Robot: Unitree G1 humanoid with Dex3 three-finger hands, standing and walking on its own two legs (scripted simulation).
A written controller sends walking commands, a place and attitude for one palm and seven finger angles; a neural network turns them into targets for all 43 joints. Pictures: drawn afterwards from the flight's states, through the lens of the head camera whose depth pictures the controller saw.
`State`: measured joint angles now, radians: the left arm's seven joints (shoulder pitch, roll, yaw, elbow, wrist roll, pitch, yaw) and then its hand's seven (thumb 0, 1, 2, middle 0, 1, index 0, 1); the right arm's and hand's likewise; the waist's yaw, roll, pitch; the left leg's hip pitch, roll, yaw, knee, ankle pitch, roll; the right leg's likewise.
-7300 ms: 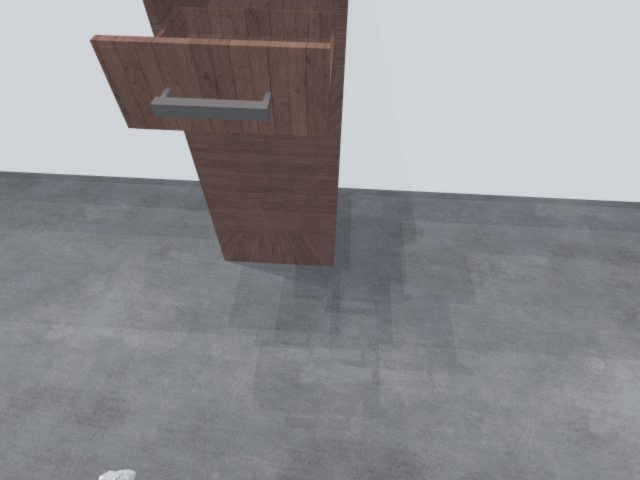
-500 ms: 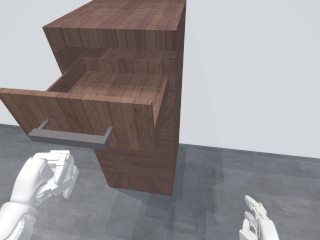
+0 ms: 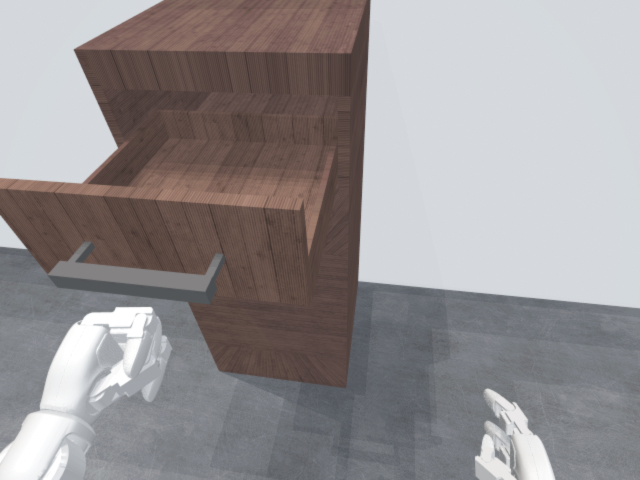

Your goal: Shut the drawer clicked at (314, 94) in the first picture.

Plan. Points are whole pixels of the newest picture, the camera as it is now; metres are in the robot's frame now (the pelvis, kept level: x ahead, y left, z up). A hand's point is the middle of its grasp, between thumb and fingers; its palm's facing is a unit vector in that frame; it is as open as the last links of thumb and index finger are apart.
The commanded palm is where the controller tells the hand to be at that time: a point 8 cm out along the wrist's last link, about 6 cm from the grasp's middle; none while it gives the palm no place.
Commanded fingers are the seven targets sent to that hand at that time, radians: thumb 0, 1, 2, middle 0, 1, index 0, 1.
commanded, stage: bring the fist close to the handle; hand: left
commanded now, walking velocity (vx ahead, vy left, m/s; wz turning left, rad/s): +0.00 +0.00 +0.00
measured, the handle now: (141, 268) +0.32 +0.24 +0.14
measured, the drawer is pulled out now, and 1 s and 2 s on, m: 0.27 0.24 0.11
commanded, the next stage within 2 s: push the drawer shut in 0.04 s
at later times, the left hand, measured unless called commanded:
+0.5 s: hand (163, 332) +0.24 +0.18 +0.13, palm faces -0.07 -0.99 -0.10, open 3.2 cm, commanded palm +0.22 +0.24 +0.14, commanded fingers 0.00 0.90 0.90 -1.40 -1.60 -1.40 -1.60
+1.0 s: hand (167, 307) +0.27 +0.19 +0.13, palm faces -0.07 -0.99 -0.07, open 2.7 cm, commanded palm +0.29 +0.24 +0.14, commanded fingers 0.00 0.90 0.90 -1.40 -1.60 -1.40 -1.60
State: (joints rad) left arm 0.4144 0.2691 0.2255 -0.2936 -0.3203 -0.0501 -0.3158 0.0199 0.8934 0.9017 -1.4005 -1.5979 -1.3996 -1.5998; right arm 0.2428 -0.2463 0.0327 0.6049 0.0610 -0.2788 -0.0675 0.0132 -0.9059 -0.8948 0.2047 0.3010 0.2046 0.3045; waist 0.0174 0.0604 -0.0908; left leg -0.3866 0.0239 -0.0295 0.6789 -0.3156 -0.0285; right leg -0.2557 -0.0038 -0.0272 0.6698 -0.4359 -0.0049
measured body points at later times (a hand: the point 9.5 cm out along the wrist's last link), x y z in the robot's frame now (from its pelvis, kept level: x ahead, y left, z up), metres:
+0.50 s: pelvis -0.01 -0.01 +0.00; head -0.02 -0.03 +0.45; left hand +0.23 +0.24 +0.14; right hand +0.17 -0.24 -0.08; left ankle +0.02 +0.14 -0.72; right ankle -0.05 -0.11 -0.72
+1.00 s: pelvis -0.03 +0.00 +0.00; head -0.03 -0.02 +0.45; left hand +0.27 +0.25 +0.14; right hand +0.16 -0.23 -0.08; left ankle +0.02 +0.14 -0.72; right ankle -0.05 -0.11 -0.72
